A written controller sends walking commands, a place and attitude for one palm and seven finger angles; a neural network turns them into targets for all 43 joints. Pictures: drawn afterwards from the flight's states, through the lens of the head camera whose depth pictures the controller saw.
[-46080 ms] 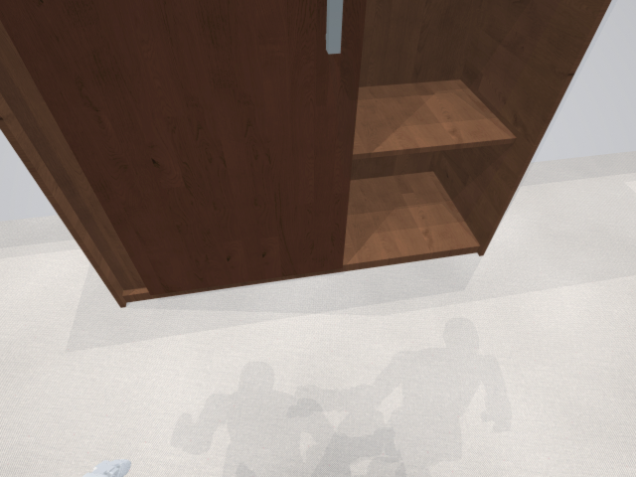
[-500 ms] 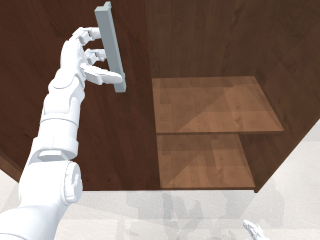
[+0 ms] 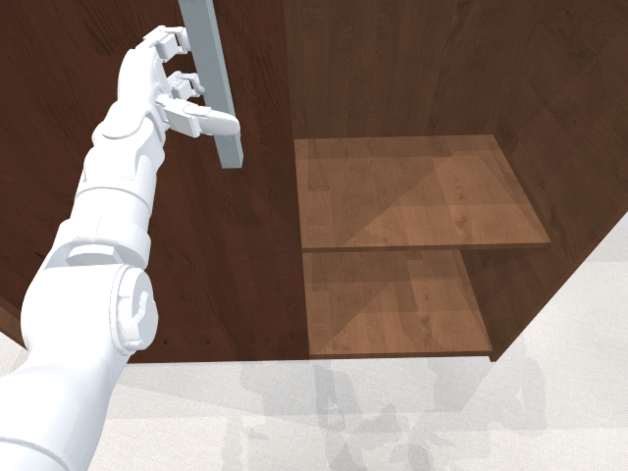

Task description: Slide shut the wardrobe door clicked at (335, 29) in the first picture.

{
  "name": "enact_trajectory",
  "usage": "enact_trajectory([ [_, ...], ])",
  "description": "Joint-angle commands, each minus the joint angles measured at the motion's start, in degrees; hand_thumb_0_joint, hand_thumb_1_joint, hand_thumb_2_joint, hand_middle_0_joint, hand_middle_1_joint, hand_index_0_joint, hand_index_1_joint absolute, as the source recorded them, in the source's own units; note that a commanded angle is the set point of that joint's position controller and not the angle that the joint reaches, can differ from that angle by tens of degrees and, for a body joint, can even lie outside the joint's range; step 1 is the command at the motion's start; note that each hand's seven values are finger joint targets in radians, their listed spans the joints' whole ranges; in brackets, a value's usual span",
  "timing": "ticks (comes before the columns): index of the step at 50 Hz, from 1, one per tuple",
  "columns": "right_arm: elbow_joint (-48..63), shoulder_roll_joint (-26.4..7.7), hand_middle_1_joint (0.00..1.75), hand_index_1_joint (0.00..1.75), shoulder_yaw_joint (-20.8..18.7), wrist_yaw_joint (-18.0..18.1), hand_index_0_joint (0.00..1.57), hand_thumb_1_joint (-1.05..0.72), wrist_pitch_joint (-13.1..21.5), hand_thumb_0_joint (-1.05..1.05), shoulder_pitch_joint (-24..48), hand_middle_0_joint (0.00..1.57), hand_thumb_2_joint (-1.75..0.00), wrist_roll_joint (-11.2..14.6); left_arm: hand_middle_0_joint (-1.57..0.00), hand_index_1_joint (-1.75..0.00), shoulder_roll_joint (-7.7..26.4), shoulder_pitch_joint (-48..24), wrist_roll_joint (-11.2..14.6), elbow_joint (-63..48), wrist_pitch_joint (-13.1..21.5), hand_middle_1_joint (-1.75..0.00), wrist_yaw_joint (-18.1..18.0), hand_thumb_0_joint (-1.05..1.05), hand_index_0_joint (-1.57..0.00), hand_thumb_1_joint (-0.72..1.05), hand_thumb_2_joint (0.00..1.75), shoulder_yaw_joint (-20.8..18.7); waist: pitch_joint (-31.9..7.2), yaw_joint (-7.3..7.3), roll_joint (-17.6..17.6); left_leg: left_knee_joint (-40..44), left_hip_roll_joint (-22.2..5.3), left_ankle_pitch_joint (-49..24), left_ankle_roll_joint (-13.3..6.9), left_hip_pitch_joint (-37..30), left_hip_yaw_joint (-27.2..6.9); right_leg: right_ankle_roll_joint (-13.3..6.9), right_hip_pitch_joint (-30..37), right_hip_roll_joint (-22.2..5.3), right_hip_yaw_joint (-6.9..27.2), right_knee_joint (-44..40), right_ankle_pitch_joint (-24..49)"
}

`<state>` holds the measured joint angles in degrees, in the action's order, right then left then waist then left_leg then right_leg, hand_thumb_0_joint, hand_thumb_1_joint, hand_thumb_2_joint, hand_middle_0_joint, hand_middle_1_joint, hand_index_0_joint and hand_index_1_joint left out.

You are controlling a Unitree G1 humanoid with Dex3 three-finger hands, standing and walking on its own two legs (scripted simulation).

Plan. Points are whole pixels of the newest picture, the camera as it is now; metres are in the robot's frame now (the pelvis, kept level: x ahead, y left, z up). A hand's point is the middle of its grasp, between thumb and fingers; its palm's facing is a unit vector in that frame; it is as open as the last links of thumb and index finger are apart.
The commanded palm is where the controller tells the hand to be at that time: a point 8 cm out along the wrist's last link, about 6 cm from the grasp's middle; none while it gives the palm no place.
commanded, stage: slide the fingers in behind the handle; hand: left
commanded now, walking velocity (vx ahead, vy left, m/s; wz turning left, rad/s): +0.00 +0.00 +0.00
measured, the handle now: (220, 82) +0.52 +0.11 +0.24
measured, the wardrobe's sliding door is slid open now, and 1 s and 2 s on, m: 0.60 0.60 0.60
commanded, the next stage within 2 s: loosen the grip on the handle in 0.36 s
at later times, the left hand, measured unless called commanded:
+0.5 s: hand (193, 86) +0.49 +0.13 +0.26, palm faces -0.06 -1.00 +0.04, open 13.5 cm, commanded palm +0.47 +0.18 +0.24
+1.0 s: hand (175, 83) +0.49 +0.16 +0.26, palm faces -0.02 -1.00 +0.01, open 13.9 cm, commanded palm +0.47 +0.21 +0.26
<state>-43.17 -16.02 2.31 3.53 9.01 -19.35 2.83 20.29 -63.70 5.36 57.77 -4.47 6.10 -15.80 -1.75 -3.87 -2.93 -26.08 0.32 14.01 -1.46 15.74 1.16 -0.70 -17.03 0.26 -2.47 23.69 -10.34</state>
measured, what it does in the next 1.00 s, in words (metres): shifts its weight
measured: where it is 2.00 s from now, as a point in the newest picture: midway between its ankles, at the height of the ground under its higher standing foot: outside the picture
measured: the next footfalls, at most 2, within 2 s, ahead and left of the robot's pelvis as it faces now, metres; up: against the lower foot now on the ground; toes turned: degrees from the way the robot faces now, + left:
none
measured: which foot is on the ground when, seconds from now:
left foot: down 0.00-1.00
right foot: down 0.00-1.00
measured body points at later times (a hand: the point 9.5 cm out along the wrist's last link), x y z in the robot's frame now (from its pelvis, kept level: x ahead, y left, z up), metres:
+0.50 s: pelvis -0.01 +0.00 +0.00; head +0.01 +0.00 +0.45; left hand +0.48 +0.19 +0.26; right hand +0.04 -0.26 -0.12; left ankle -0.01 +0.10 -0.74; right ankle +0.02 -0.11 -0.74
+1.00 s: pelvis -0.05 -0.01 -0.01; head +0.01 -0.01 +0.43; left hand +0.48 +0.21 +0.26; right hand -0.07 -0.29 -0.11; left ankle -0.01 +0.10 -0.74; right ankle +0.02 -0.11 -0.74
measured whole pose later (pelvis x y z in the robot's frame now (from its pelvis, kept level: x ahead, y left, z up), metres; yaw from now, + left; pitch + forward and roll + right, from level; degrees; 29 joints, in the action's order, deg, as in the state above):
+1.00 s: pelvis -0.05 -0.01 -0.01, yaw -2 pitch +8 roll +0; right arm -44.2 -18.6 1.6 1.3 16.9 -26.4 2.1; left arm 39.6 -80.9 2.1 81.1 -2.3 13.5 -17.5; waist -1.4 -10.7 0.5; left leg -32.2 -0.1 13.7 -1.3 27.8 1.9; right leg -1.5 -29.6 1.1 -1.0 29.3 -7.9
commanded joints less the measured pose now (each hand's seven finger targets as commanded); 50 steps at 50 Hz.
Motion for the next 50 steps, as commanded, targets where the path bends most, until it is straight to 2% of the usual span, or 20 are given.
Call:
enact_trajectory([
  [1,5.5,-7.78,0.3,0.3,-2.79,0.33,0.2,-0.9,2.78,0.0,-1.54,0.2,-0.9,-0.09,-0.3,-1.2,12.36,-31.24,0.49,-9.6,4.89,-1.2,-1.09,0.0,-0.3,-0.5,0.3,-1.55,-17.27,-1.15,4.71,2.42,-0.37,-10.48,-0.78,-5.73,-2.16,-0.72,5.57,0.52,1.31,-2.56,8.08],
  [8,5.29,-8.23,0.3,0.3,-2.56,0.47,0.2,-0.9,3.2,0.0,-2.56,0.2,-0.9,0.14,-0.3,-1.2,15.08,-30.33,0.34,-5.69,5.18,-1.2,-0.26,0.0,-0.3,-0.5,0.3,-3.3,-13.98,-1.49,5.41,3.28,-0.6,-4.91,-0.94,-2.44,-1.99,-0.39,3.53,0.54,1.78,-3.45,2.91],
  [11,6.17,-8.22,0.3,0.3,-2.85,0.28,0.2,-0.9,3.27,0.0,-2.49,0.2,-0.9,0.19,-0.3,-1.2,16.39,-28.2,-0.17,-7.34,5.74,-1.2,-0.08,0.0,-0.3,-0.5,0.3,-3.95,-16.13,-0.1,3.17,3.38,-0.63,-5.49,-0.81,-2.85,-1.8,-0.76,5.17,0.36,1.82,-3.13,2.8],
  [13,6.31,-7.79,0.3,0.3,-2.65,0.29,0.2,-0.9,3.65,0.0,-2.26,0.2,-0.9,0.22,-0.3,-1.2,13.19,-29.47,0.02,-8.02,5.66,-1.2,0.07,0.0,-0.3,-0.5,0.3,-1.6,-14.49,-1.21,1.85,3.49,-0.76,-4.43,-0.7,-3.32,-1.92,-0.63,3.15,0.41,1.87,-3.48,2.05],
  [16,6.22,-8.32,0.3,0.3,-2.96,0.28,0.2,-0.9,3.62,0.0,-2.52,0.2,-0.9,0.35,-0.3,-1.2,13.77,-26.46,0.93,-6.39,4.89,-1.2,-0.11,0.0,-0.3,-0.5,0.3,-2.71,-14.27,-0.55,6.15,3.7,-0.98,-3.18,-0.85,-2.13,-1.91,-0.5,3.9,0.61,1.66,-3.81,0.62],
  [22,5.98,-8.15,0.3,0.3,-2.95,0.31,0.2,-0.9,3.94,0.0,-3.05,0.2,-0.9,0.3,-0.3,-1.2,11.57,-29.72,0.16,-7.33,4.14,-1.2,-0.7,0.0,-0.3,-0.5,0.3,-0.53,-14.37,-1.65,2.84,3.61,-0.98,-3.02,-0.7,-2.93,-2.15,-0.47,1.54,0.51,1.64,-3.29,0.31],
  [23,-1.7,-15.01,0.3,0.3,-9.21,-0.74,0.2,-0.9,8.36,0.0,-2.21,0.2,-0.9,-3.99,-0.3,-1.2,57.31,-84.59,-10.77,3.33,3.17,-1.2,-0.28,0.0,-0.3,-0.5,0.3,-27.67,-29.43,-8.34,20.86,-6.09,-1.73,-11.45,-5.08,0.61,-1.1,1.35,11.63,-7.24,14.54,0.27,10.74],
  [24,1.37,-8.59,0.3,0.3,-6.0,-0.54,0.2,-0.9,8.09,0.0,-7.5,0.2,-0.9,-2.47,-0.3,-1.2,35.75,-59.47,-8.02,21.72,-2.25,-1.2,-0.29,0.0,-0.3,-0.5,0.29,-12.42,-18.01,-12.19,24.79,1.41,-2.4,-4.67,-2.92,9.8,-2.02,1.11,5.69,-2.47,7.91,0.54,12.09],
  [25,2.54,-10.57,0.3,0.3,-4.95,-0.53,0.2,-0.9,8.95,0.0,-8.23,0.2,-0.9,-1.78,-0.3,-1.2,30.69,-55.67,-4.48,17.65,-1.67,-1.2,-0.33,0.0,-0.3,-0.51,0.28,-11.95,-16.66,-10.13,21.94,3.11,-0.52,-2.91,-2.53,5.91,-0.84,0.32,2.75,-0.2,2.39,0.98,7.77],
  [26,3.32,-10.24,0.3,0.3,-5.02,-0.92,0.2,-0.9,10.83,0.0,-6.92,0.2,-0.9,-2.46,-0.3,-1.2,26.14,-53.63,-6.22,17.74,-0.39,-1.2,0.72,0.0,-0.3,-0.51,0.28,-7.2,-14.97,-8.52,3.37,4.6,-1.01,1.85,-0.75,0.65,-1.57,-1.58,-5.76,-0.2,1.8,0.49,1.07],
  [27,2.39,-10.25,0.3,0.3,-3.45,-1.38,0.2,-0.9,11.48,0.0,-6.1,0.2,-0.9,-2.87,-0.3,-1.2,23.22,-57.6,-6.04,18.42,1.66,-1.2,0.53,0.0,-0.3,-0.52,0.27,-3.88,-10.29,-9.59,-7.18,5.08,0.1,9.42,0.21,-0.83,-3.14,-2.24,-11.48,0.43,1.32,0.69,-2.47],
  [29,2.56,-11.04,0.3,0.3,-3.49,-2.54,0.2,-0.9,12.29,0.0,-5.83,0.2,-0.9,-4.3,-0.3,-1.2,23.09,-55.01,-7.98,19.25,5.43,-1.2,-1.7,0.0,-0.3,-0.52,0.25,-1.12,-5.63,-10.15,-10.24,3.88,0.04,16.46,0.55,1.84,-4.58,-2.98,-16.06,0.11,1.14,1.78,-5.96],
  [30,3.31,-11.58,0.3,0.3,-3.87,-3.02,0.2,-0.9,12.56,0.0,-6.14,0.2,-0.9,-4.62,-0.3,-1.2,22.03,-52.53,-8.41,19.29,7.47,-1.2,-1.92,0.0,-0.3,-0.53,0.24,-0.22,-6.38,-10.53,-8.08,3.52,-0.42,16.87,0.41,2.21,-4.71,-3.03,-16.44,0.11,1.1,2.23,-7.03],
  [33,5.11,-12.3,0.3,0.3,-4.29,-3.05,0.2,-0.9,12.6,0.0,-6.4,0.2,-0.9,-4.31,-0.3,-1.2,21.81,-49.0,-3.62,16.73,13.26,-1.2,1.01,0.0,-0.3,-0.54,0.22,-2.19,-13.08,-10.23,7.51,-0.17,-0.45,11.22,-1.24,5.95,-2.76,-1.98,-9.04,0.35,2.02,2.42,-7.64],
  [35,4.92,-12.77,0.3,0.3,-4.49,-2.68,0.2,-0.9,12.05,0.0,-6.66,0.2,-0.9,-3.27,-0.29,-1.19,21.57,-49.98,-0.87,15.47,14.86,-1.19,3.94,0.0,-0.29,-0.55,0.2,-2.0,-15.49,-10.29,12.13,-1.46,-0.06,9.69,-1.75,7.03,-1.28,-1.2,-6.46,0.33,3.44,1.89,-9.23],
  [42,3.66,-12.84,0.3,0.3,-4.12,-2.34,0.2,-0.9,10.71,0.0,-8.78,0.2,-0.9,-0.67,-0.27,-1.17,20.34,-50.98,-1.65,12.61,9.46,-1.17,5.99,0.0,-0.27,-0.55,0.2,1.97,-15.48,-10.08,-2.7,0.87,-0.17,16.98,-0.83,4.92,-2.82,-1.18,-11.07,0.12,4.34,1.09,-10.21],
  [43,5.1,-13.4,0.3,0.3,-4.24,-2.1,0.2,-0.9,10.64,0.0,-8.44,0.2,-0.9,-0.67,-0.27,-1.17,37.25,-53.65,-2.46,4.13,9.19,-1.17,5.5,0.0,-0.27,-0.55,0.2,-8.56,-23.26,-5.33,-5.13,1.25,-0.34,14.84,-0.56,4.2,-2.46,-1.09,-3.49,-0.5,5.49,0.82,-10.19],
  [44,6.02,-12.31,0.3,0.3,-3.86,-1.9,0.2,-0.9,10.55,0.0,-7.93,0.2,-0.9,-0.36,-0.26,-1.16,36.78,-55.58,-3.57,4.45,7.74,-1.16,5.63,0.0,-0.26,-0.55,0.2,-5.7,-25.77,-7.35,-5.62,1.1,-0.16,13.01,-0.96,5.18,-1.68,-0.87,-0.78,-0.5,6.11,0.43,-9.98],
  [47,4.39,-11.7,0.3,0.3,-3.88,-1.63,0.2,-0.9,10.68,0.0,-9.52,0.2,-0.9,-0.2,-0.25,-1.15,28.38,-50.23,-2.66,9.9,5.05,-1.15,5.95,0.0,-0.25,-0.55,0.2,-1.44,-16.33,-7.93,0.4,1.44,-0.77,14.17,-0.94,8.04,-1.79,-0.52,-3.4,-0.02,5.62,-1.56,-10.88],
  [50,3.75,-12.54,0.3,0.3,-3.98,-1.43,0.2,-0.9,10.58,0.0,-9.64,0.2,-0.9,-0.12,-0.25,-1.15,31.65,-47.23,-1.85,11.38,4.66,-1.15,5.5,0.0,-0.25,-0.55,0.2,-3.95,-12.96,-8.06,4.64,0.46,-0.69,13.29,-0.86,12.02,-0.68,-0.2,-3.18,-0.33,6.96,-2.93,-14.32],
])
